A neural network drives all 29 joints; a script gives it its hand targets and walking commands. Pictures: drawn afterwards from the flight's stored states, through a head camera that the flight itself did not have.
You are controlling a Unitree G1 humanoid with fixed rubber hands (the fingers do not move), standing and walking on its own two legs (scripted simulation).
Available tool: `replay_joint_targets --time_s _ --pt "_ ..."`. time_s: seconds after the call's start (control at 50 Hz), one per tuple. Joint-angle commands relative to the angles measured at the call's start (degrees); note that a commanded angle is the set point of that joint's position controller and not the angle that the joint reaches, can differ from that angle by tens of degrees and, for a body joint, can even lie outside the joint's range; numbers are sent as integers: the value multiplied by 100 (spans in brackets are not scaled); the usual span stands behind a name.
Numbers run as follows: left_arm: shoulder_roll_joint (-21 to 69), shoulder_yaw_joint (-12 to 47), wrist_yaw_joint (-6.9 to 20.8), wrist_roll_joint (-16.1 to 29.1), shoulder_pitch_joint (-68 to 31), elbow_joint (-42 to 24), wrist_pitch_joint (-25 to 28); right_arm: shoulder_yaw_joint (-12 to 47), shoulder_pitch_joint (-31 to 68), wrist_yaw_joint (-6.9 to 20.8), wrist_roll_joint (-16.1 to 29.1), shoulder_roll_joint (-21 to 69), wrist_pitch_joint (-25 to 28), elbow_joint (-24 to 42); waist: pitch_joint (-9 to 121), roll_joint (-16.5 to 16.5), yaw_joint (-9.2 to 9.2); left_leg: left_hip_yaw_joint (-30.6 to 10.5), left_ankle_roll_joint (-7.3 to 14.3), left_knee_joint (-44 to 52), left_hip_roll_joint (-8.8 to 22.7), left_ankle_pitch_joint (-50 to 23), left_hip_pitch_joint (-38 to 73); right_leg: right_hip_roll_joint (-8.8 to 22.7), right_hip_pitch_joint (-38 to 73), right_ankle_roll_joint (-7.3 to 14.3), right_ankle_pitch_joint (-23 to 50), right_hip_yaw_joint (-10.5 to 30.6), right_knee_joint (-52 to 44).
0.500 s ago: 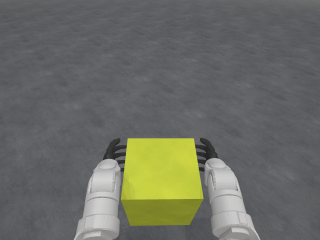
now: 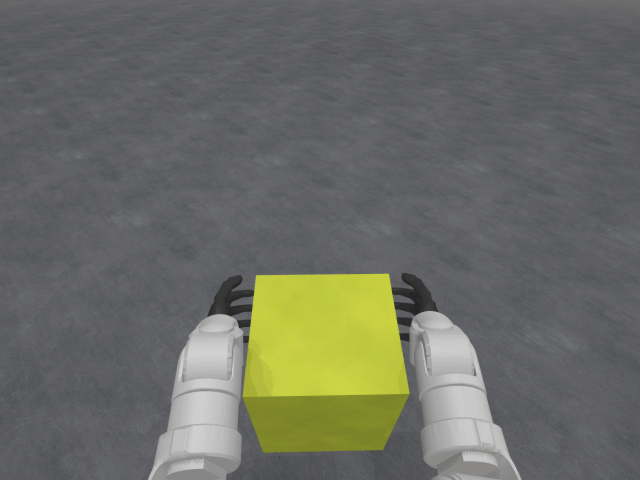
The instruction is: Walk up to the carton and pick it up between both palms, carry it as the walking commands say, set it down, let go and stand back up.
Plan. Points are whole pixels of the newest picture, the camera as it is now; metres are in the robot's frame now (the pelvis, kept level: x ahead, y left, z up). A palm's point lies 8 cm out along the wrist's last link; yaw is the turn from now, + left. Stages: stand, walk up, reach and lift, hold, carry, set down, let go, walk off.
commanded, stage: reach and lift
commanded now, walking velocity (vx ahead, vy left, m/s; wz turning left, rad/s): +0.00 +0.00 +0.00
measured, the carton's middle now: (323, 367) +0.30 +0.00 -0.03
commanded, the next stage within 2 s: hold in 0.72 s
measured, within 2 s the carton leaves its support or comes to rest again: neither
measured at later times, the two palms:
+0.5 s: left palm (218, 335) +0.30 +0.13 +0.06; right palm (426, 330) +0.30 -0.13 +0.06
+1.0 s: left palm (217, 342) +0.29 +0.13 +0.06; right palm (429, 341) +0.29 -0.13 +0.06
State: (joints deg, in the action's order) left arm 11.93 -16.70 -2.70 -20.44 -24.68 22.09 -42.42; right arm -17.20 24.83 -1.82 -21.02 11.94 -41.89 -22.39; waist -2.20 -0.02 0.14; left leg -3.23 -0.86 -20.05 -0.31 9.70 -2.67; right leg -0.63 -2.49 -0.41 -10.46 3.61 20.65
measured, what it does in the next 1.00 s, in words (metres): stands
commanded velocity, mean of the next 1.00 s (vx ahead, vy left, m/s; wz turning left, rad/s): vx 0.00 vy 0.00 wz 0.00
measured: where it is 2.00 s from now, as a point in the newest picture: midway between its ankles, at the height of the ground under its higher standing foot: outside the picture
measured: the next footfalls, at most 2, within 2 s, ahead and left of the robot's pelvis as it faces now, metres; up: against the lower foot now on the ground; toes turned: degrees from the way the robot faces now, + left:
right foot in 1.88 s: +0.29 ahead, -0.06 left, +0.00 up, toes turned -4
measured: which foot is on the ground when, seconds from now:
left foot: down 0.00-1.00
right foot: down 0.00-1.00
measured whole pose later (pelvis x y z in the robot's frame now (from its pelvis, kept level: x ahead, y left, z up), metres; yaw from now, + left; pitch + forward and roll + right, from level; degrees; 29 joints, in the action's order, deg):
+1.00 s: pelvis -0.01 +0.00 +0.00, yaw +0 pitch -9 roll +0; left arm 10.4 -13.0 -1.7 -17.6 -20.7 19.4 -44.3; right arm -13.4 20.4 -1.0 -18.3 10.3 -43.8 -19.3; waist -1.3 -0.1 0.3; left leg -3.1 -0.6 -21.5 -0.5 10.1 -2.4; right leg -0.5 -2.1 -0.7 -10.6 3.9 21.7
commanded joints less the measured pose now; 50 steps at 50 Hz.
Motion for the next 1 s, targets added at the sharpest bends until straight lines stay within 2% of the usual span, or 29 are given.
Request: replay_joint_targets --time_s 0.0,0.4,0.98 --pt "5705 2658 1424 1527 -2602 76 183 2720 2828 1480 1556 5344 180 -83 1538 4 -29 -16 17 235 -448 -797 392 -411 190 47 862 2 -309" --pt "5634 2882 1472 1692 -2211 -262 103 2904 2284 1471 1662 5326 107 215 1390 6 13 -56 24 278 -447 -811 388 -424 241 44 907 56 -371" --pt "5622 3013 1520 1815 -2168 -362 19 3037 2226 1513 1797 5345 16 399 1153 -2 13 -35 66 237 -419 -92 164 -386 -15 77 133 59 -319"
